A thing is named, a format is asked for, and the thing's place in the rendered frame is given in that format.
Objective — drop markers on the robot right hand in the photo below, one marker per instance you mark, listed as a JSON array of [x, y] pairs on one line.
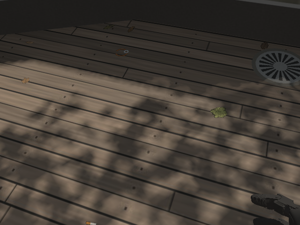
[[279, 203]]

